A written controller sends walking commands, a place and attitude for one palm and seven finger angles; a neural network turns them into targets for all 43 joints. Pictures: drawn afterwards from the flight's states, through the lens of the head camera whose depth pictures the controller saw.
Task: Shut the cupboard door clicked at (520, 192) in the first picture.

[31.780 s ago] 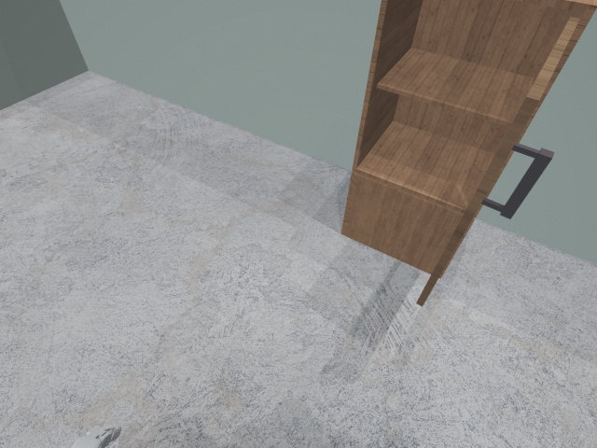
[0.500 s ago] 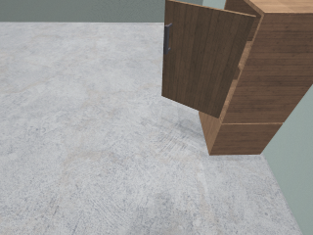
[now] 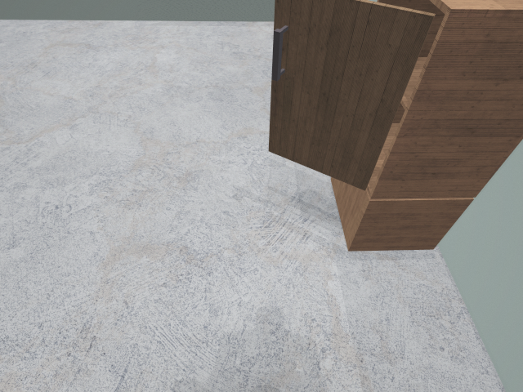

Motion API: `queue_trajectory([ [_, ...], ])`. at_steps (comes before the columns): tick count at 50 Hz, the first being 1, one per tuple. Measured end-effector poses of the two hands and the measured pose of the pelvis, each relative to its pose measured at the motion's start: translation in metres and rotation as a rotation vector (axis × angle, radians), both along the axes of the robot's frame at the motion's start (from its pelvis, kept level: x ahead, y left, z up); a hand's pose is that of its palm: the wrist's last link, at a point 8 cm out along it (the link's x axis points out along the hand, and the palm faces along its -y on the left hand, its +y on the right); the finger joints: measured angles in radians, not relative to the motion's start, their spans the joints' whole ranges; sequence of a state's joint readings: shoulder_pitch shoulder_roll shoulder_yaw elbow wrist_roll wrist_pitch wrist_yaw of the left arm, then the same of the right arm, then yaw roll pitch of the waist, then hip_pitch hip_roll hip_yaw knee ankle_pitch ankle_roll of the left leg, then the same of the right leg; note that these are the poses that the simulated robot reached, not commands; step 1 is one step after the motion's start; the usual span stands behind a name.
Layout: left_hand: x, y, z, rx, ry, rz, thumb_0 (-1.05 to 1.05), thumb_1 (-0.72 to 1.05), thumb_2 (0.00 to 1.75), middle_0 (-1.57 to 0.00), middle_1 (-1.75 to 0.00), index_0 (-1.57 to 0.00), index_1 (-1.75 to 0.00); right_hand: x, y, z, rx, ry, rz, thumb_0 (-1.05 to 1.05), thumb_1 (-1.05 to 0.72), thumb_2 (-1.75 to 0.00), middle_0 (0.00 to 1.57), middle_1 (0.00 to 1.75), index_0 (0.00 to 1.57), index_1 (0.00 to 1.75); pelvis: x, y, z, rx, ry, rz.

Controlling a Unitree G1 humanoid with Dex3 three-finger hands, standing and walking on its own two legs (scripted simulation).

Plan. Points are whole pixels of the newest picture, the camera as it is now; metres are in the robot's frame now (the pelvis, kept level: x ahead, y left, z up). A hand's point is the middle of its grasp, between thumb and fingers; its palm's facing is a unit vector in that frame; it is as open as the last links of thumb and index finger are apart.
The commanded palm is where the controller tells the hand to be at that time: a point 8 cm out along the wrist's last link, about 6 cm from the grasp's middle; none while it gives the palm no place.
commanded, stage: look to check the result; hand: left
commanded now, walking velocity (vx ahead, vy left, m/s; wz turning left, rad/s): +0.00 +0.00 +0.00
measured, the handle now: (280, 53) +1.01 -0.01 +0.04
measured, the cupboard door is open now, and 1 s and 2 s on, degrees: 57 57 57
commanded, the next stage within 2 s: walk to a spot facing it in 0.34 s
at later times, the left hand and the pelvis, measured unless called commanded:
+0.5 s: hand out of the picture +0.01 +0.18 -0.18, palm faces +0.00 -0.98 -0.21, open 7.4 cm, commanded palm none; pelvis +0.01 +0.00 +0.00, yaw +0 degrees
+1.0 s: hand out of the picture +0.03 +0.23 -0.19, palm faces +0.25 -0.94 -0.23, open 7.4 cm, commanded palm none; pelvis +0.01 +0.02 -0.01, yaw +15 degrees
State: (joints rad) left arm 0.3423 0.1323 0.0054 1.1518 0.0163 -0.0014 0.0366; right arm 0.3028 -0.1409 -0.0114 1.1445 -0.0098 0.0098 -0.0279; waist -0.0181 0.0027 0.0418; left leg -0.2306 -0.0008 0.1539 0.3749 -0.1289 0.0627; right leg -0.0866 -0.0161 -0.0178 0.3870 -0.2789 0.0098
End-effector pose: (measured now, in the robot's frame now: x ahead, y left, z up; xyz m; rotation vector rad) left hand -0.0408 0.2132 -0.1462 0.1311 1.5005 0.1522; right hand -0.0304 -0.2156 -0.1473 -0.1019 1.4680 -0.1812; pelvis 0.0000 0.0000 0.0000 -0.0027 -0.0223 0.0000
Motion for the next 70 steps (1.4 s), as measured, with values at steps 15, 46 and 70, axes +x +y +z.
queue_trajectory([
  [15,0.026,0.005,0.000,0.009,-0.046,-0.019,0.01,0.91,0.90,-0.19,-0.30,-0.20,-0.30,0.030,-0.013,0.002,-0.027,-0.058,0.022,0.00,-0.90,-0.90,0.20,0.30,0.20,0.30,0.006,-0.001,0.001,0.004,0.000,-0.001],
  [46,0.042,0.051,-0.031,0.053,-0.139,0.182,0.01,0.91,0.90,-0.20,-0.30,-0.20,-0.30,0.115,-0.011,-0.006,-0.091,-0.096,0.256,0.00,-0.90,-0.90,0.20,0.30,0.20,0.30,0.009,0.017,-0.027,-0.014,0.015,0.221],
  [70,0.117,0.045,0.031,0.206,-0.362,0.359,0.01,0.91,0.90,-0.20,-0.30,-0.20,-0.30,0.258,-0.030,-0.005,-0.034,-0.080,0.522,0.00,-0.90,-0.90,0.20,0.30,0.20,0.30,0.101,-0.017,-0.009,-0.006,0.074,0.522],
])
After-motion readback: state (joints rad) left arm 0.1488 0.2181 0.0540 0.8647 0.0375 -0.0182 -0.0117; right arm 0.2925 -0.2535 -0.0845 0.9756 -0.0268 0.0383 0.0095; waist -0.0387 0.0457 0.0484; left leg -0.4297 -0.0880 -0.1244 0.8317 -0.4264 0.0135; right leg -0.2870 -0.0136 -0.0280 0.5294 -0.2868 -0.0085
